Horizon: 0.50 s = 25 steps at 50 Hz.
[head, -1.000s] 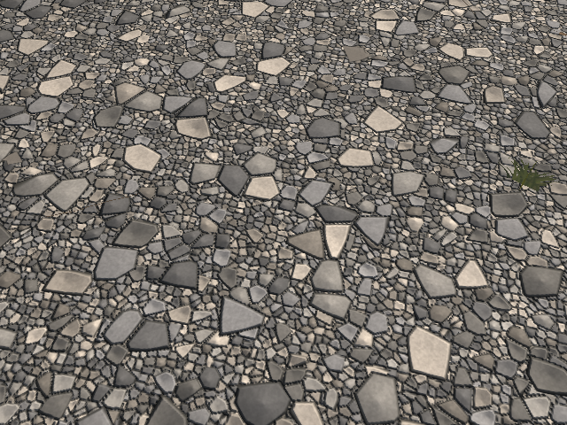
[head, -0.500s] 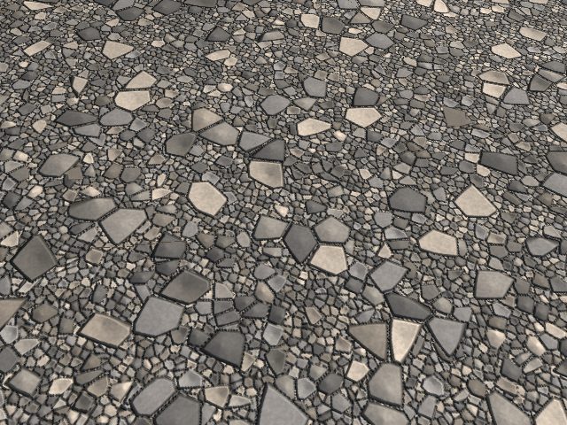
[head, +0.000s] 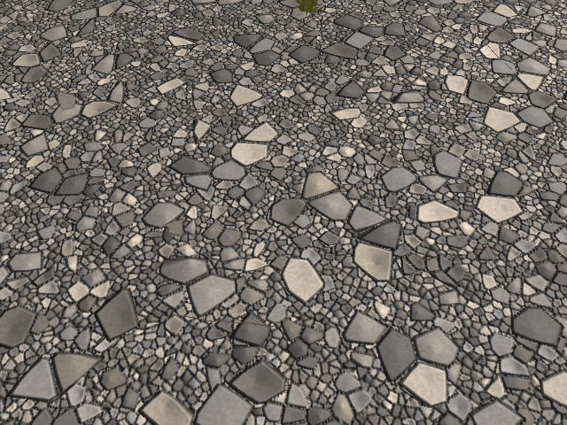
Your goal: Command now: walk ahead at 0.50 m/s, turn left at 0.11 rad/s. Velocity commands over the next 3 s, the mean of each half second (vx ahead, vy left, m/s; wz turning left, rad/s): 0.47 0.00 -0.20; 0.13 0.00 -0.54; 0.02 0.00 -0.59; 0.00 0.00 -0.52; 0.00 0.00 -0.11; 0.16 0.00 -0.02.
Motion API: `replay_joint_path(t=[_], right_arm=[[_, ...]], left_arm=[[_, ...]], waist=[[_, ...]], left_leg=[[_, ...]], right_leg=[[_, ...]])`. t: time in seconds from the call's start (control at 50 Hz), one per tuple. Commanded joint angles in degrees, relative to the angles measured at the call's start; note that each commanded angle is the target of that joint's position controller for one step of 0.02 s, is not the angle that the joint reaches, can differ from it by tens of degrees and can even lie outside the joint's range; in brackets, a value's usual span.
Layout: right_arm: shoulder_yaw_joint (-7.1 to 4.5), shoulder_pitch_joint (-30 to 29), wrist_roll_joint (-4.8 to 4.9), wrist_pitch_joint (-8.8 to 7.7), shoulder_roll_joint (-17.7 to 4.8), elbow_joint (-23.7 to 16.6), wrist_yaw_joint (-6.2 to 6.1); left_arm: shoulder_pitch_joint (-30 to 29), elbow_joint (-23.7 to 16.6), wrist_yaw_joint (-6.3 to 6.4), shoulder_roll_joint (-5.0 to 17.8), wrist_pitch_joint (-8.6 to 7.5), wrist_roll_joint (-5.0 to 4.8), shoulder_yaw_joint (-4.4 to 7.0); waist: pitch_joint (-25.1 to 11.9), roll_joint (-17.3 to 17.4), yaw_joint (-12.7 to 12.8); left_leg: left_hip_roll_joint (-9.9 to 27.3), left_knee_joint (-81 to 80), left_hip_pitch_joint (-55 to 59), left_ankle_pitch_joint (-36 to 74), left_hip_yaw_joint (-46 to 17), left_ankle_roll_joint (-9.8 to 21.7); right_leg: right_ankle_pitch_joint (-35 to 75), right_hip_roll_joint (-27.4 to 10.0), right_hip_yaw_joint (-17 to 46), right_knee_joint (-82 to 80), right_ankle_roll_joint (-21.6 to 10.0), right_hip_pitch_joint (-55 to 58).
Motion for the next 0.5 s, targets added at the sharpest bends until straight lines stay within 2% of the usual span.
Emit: replay_joint_path(t=[0.02, 0.08, 0.14, 0.16, 0.18, 0.2, 0.22, 0.24, 0.26, 0.28, 0.3, 0.34, 0.38, 0.42, 0.46, 0.5], right_arm=[[0.82, -5.45, 0.33, -0.7, -0.71, -4.71, 0.56], [1.11, -9.73, 0.77, -0.85, -1.26, -5.73, 0.43], [0.79, -11.31, 0.75, -1.23, -2.36, -6.63, -0.12], [0.57, -9.54, 0.6, -1.52, -2.72, -6.19, -0.37], [0.15, -4.85, 0.32, -1.99, -3.26, -4.65, -0.75], [-0.75, 3.31, -0.42, -2.8, -5.24, -1.78, -1.42], [-2.01, 13.63, -1.69, -3.37, -9.75, -0.36, -2.36], [-3.38, 15.49, -1.54, -2.65, -15.12, 0.0, -2.69], [-2.9, 13.25, 0.37, -1.99, -10.97, -0.32, -2.54], [-1.69, 8.22, 0.68, -2.13, -6.97, -0.82, -2.37], [-1.09, 5.43, 0.79, -2.57, -4.41, -0.84, -2.13], [-0.57, 4.11, 1.14, -3.39, -2.43, -0.14, -2.5], [-0.8, 5.42, 1.47, -4.42, -2.83, 0.7, -2.63], [-1.03, 6.09, 1.88, -4.91, -3.42, 1.4, -2.93], [-1.03, 6.96, 1.93, -4.72, -3.37, 2.13, -3.24], [-0.91, 6.57, 1.85, -4.16, -3.18, 2.46, -3.48]], left_arm=[[-0.23, -2.36, -0.09, 6.76, -0.94, -0.3, 1.16], [2.56, -1.04, -0.02, 8.2, -0.73, -0.18, 1.42], [3.98, 0.16, 0.34, 8.77, -0.14, 0.09, 1.43], [3.65, 0.35, 0.52, 9.24, 0.11, 0.18, 1.53], [2.98, 0.47, 0.66, 9.63, 0.34, 0.03, 1.59], [3.17, 0.55, 0.64, 8.68, 0.43, -0.24, 1.25], [1.65, -1.83, 0.51, 6.23, 0.15, -0.62, 0.44], [7.9, -3.25, 0.69, -0.12, 0.35, -2.1, -0.9], [4.74, -1.8, 1.37, 7.42, 1.33, -0.45, 1.0], [1.2, -2.46, 0.91, 7.21, 1.4, -0.37, 1.39], [-0.12, -2.44, 0.49, 5.65, 1.53, -0.44, 1.18], [0.35, -1.75, -0.3, 4.62, 2.96, 0.75, 1.41], [-0.71, -2.27, -0.97, 3.42, 4.0, 0.92, 1.5], [-3.23, -3.34, -1.17, 2.87, 4.58, 1.08, 1.66], [-5.69, -4.64, -1.21, 2.28, 4.81, 1.25, 1.52], [-9.33, -6.21, -1.49, 1.28, 4.78, 1.04, 0.93]], waist=[[1.61, -7.38, -0.55], [1.6, -7.44, 0.79], [2.12, -7.37, 0.57], [1.64, -7.37, -0.5], [-0.23, -6.61, -2.93], [-4.99, -3.84, -6.07], [-12.87, 2.02, -10.3], [-18.48, 13.72, -7.63], [-13.9, 4.32, -8.0], [-6.36, 2.17, -5.88], [-3.02, 2.08, -4.51], [-0.43, 3.49, -2.06], [-0.66, 2.25, -1.17], [0.59, 1.16, -0.31], [0.87, 1.53, 0.02], [1.41, 2.81, -0.37]], left_leg=[[1.19, -9.77, 0.75, 6.62, 3.54, -1.02], [0.03, -16.47, 4.26, 7.89, 5.33, -0.77], [-0.97, -20.28, 6.86, 4.13, 5.18, 0.56], [-1.82, -22.15, 9.6, 2.19, 5.15, 1.08], [-3.25, -25.74, 16.1, 1.77, 5.5, 1.8], [-2.77, -28.62, 27.79, 2.69, 4.3, 3.19], [9.84, -30.2, 41.92, -3.75, -8.67, 6.17], [24.45, -35.86, 53.34, -7.06, -30.46, 12.18], [22.58, -37.9, 46.63, -12.47, -31.37, 12.1], [19.2, -39.59, 39.62, -10.86, -22.79, 10.35], [16.45, -41.79, 34.07, -5.07, -16.2, 8.73], [12.64, -44.01, 28.4, 2.12, -7.42, 5.93], [12.22, -44.88, 27.86, 8.43, -3.28, 5.95], [12.31, -43.76, 27.98, 23.6, 1.7, 6.44], [11.68, -41.71, 27.9, 34.88, 6.67, 6.64], [9.77, -40.45, 26.4, 36.59, 11.15, 5.97]], right_leg=[[15.01, -13.03, 8.02, -8.24, -7.3, -2.42], [17.92, -14.01, 7.19, -6.71, -6.61, -0.38], [21.99, -16.24, 9.36, -3.13, -6.2, 2.88], [24.86, -16.48, 9.95, -0.54, -5.86, 3.57], [29.61, -15.52, 9.4, 4.91, -5.13, 3.18], [29.85, -12.55, 7.26, 14.98, -4.0, -0.11], [14.91, -9.24, 4.79, 30.63, -2.56, -9.97], [-19.67, -0.84, 0.2, 47.48, -0.66, -27.9], [-18.8, -3.4, 5.0, 52.56, -1.41, -31.73], [-13.36, -5.79, 6.55, 52.05, -1.78, -32.08], [-9.8, -7.34, 6.38, 50.03, -1.46, -30.33], [-6.91, -8.62, 5.9, 48.18, -0.3, -27.11], [-4.29, -8.51, 5.35, 48.71, 0.4, -27.46], [-1.78, -8.41, 4.44, 48.09, 1.51, -29.91], [1.17, -8.1, 3.02, 44.6, 2.44, -30.78], [5.61, -7.37, 0.87, 36.49, 2.58, -28.34]])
